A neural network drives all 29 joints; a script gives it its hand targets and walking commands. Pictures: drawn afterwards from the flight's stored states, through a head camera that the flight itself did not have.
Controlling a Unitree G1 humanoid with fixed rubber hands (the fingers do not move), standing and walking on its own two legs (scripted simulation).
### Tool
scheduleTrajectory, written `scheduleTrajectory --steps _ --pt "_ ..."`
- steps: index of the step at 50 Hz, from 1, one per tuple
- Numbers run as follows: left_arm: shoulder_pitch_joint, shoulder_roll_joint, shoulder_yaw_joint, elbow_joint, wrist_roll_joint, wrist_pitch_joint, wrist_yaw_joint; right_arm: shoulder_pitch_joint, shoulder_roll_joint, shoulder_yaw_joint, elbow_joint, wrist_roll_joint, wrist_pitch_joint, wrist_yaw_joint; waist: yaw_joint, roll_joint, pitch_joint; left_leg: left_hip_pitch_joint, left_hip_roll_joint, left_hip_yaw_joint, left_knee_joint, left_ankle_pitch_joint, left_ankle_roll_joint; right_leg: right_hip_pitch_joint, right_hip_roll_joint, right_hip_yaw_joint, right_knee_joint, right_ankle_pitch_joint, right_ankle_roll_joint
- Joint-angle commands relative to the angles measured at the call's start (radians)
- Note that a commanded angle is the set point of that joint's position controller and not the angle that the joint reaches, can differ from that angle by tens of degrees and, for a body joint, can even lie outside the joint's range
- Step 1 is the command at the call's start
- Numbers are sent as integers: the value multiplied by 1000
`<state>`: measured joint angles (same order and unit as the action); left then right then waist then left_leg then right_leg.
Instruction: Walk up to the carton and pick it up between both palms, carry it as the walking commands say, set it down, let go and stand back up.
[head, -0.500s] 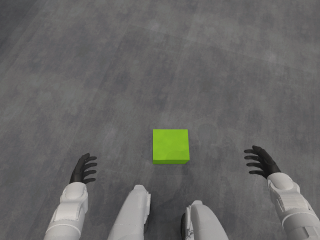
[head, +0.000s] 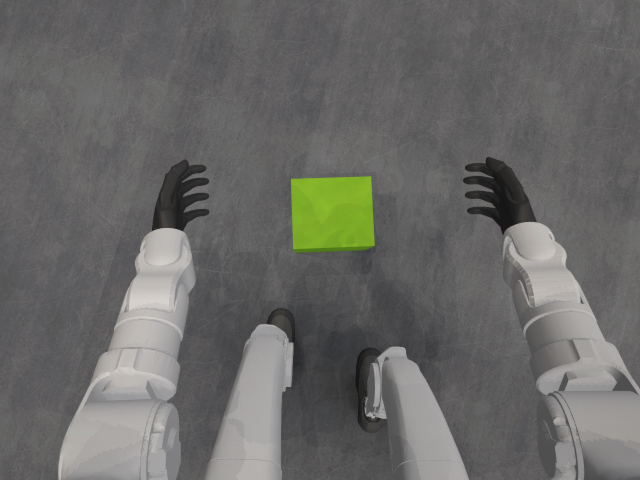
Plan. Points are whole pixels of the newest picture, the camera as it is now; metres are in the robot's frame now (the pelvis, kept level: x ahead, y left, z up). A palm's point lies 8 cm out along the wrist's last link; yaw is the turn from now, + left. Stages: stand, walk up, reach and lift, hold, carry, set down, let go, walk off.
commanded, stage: reach and lift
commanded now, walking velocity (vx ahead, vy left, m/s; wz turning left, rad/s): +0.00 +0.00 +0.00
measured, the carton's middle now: (330, 217) +0.47 -0.01 -0.61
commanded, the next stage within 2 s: none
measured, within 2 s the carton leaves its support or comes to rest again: neither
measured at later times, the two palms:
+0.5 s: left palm (196, 183) +0.44 +0.20 -0.18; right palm (476, 184) +0.46 -0.18 -0.17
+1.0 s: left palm (224, 205) +0.44 +0.20 -0.35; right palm (425, 208) +0.45 -0.16 -0.33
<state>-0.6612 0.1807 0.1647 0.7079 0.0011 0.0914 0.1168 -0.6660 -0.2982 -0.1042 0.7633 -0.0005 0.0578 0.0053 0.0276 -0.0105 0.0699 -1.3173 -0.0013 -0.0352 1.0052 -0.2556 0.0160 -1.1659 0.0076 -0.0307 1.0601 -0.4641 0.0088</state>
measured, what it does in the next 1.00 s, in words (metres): lowers itself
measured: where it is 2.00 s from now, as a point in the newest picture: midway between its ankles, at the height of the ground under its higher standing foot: (324, 384)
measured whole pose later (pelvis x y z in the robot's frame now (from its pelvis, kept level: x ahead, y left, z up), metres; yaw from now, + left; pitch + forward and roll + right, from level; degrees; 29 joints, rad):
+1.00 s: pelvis -0.07 +0.01 -0.16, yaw -4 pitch +40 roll -5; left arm -1.23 0.26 0.28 0.81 -0.03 0.15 0.18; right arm -1.23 -0.25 -0.19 0.81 0.02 0.13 -0.08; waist 0.03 0.00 0.29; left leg -1.98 0.00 -0.05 1.62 -0.33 0.01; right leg -1.82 0.02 -0.03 1.72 -0.59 0.02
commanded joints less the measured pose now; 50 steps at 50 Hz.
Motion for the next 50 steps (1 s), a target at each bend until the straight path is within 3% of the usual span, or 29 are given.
scheduleTrajectory --steps 1,2,3,7,9,10,11,14,15,16,17,19,20,21,24,25,31,32,34,35,38,40,41,43,45,46,47,48,50 --pt "-292 105 126 -118 -3 -43 11 -318 -75 -173 -39 113 -48 -44 12 80 -998 953 -27 -66 107 755 -40 -242 84 49 -65 392 -7" --pt "-291 66 95 -85 -20 -36 6 -344 -75 -177 -50 112 -48 -47 2 112 -997 951 -24 -76 95 740 -43 -236 85 50 -78 386 -17" --pt "-350 92 123 -117 -2 -42 6 -409 -70 -165 -96 123 -47 -47 38 83 -1028 917 -27 -61 100 681 -31 -213 84 59 -69 367 -10" --pt "-435 94 133 -77 14 -40 15 -452 -55 -201 -31 86 -40 -47 -1 91 -1096 980 -18 -74 105 756 -28 -295 95 38 -76 387 -3" --pt "-477 90 153 -103 32 -40 15 -511 -39 -183 -87 98 -37 -51 36 101 -1166 989 -20 -64 110 781 -19 -288 88 47 -89 393 -3" --pt "-490 66 135 -83 2 -33 15 -517 -52 -191 -72 86 -35 -48 -2 93 -1151 997 -17 -69 101 759 -21 -292 92 32 -92 386 -7" --pt "-495 94 152 -126 38 -39 14 -499 -65 -223 -82 65 -35 -52 -2 136 -1198 999 -22 -59 107 798 -28 -289 97 31 -94 416 -6" --pt "-497 72 153 -47 26 -40 6 -471 -38 -221 9 44 -33 -51 -11 103 -1124 922 -22 -68 97 776 -25 -326 94 27 -93 415 2" --pt "-507 79 167 -85 37 -50 1 -467 -5 -221 -17 56 -36 -50 13 113 -1129 952 -24 -74 94 833 -21 -330 94 35 -106 431 -3" --pt "-524 73 166 -133 33 -56 6 -502 -42 -248 -76 39 -46 -48 -21 127 -1170 998 -22 -79 91 881 -30 -327 102 27 -103 463 -5" --pt "-520 71 164 -82 30 -57 1 -498 -14 -216 -49 57 -43 -42 8 130 -1159 1010 -22 -87 108 888 -24 -382 97 25 -97 433 0" --pt "-529 68 166 -82 25 -60 -6 -502 -25 -215 -72 38 -53 -42 -11 110 -1166 981 -22 -96 116 854 -20 -382 95 24 -89 426 0" --pt "-514 69 186 -88 27 -68 -8 -532 -31 -214 -114 54 -58 -42 22 136 -1152 968 -18 -81 122 895 -21 -396 90 44 -90 457 -5" --pt "-511 25 149 -32 3 -62 -11 -538 0 -198 -64 55 -58 -36 -12 98 -1112 928 -14 -99 109 798 -21 -435 88 24 -75 382 -2" --pt "-570 57 193 -84 32 -82 -17 -545 -7 -204 -56 38 -67 -43 13 103 -1135 813 -19 -80 173 752 -22 -469 81 46 -21 378 -1" --pt "-575 54 175 -39 20 -80 -16 -561 -7 -209 -52 34 -65 -39 -22 84 -1122 842 -15 -103 167 773 -20 -538 87 24 -19 360 5" --pt "-649 98 211 -51 55 -76 -8 -638 -26 -191 -67 65 -47 -44 34 110 -1160 688 -22 -58 296 608 -24 -600 94 23 123 267 4" --pt "-666 106 196 42 47 -62 -11 -647 -52 -201 -1 46 -37 -51 -1 111 -1090 591 -23 -53 314 474 -26 -636 89 15 146 194 6" --pt "-672 125 190 14 27 -54 0 -698 -62 -201 -54 47 -23 -57 3 78 -1211 571 -31 -35 356 464 -28 -569 96 1 211 210 13" --pt "-682 131 196 16 46 -57 8 -687 -60 -186 -38 67 -18 -58 36 113 -1165 539 -33 -16 369 435 -28 -623 102 3 232 183 9" --pt "-734 179 181 -37 27 -42 20 -725 -71 -157 -63 89 4 -77 31 102 -1300 496 -39 9 442 357 -29 -550 94 -2 302 160 18" --pt "-738 171 173 47 25 -24 27 -728 -76 -146 19 93 21 -81 42 115 -1177 390 -35 9 467 254 -30 -638 94 -7 352 78 13" --pt "-770 196 170 -63 -5 -29 35 -805 -89 -131 -113 106 20 -91 36 86 -1317 445 -36 14 491 293 -26 -562 95 -5 369 112 14" --pt "-854 196 130 -108 -49 -13 47 -847 -105 -117 -104 128 31 -105 24 115 -1371 451 -37 3 536 257 -30 -590 96 -13 421 76 1" --pt "-876 168 62 -18 -80 10 57 -857 -111 -107 4 141 45 -102 10 144 -1264 458 -31 -37 547 177 -29 -729 95 -32 486 -9 -5" --pt "-892 161 61 -108 -109 12 60 -905 -144 -102 -95 162 43 -107 5 158 -1371 491 -37 -20 588 182 -31 -642 92 -26 502 14 -12" --pt "-904 173 42 26 -105 17 61 -893 -153 -97 15 141 47 -109 -3 145 -1235 376 -31 -22 600 113 -30 -729 89 -31 532 -34 -14" --pt "-928 204 62 -155 -122 14 69 -924 -179 -98 -136 148 46 -125 -7 139 -1472 469 -43 0 640 190 -38 -547 88 -26 552 51 -14" --pt "-991 221 13 -49 -163 33 81 -973 -202 -92 -45 156 65 -135 -29 123 -1398 444 -36 -22 664 84 -34 -606 79 -39 608 -24 -21"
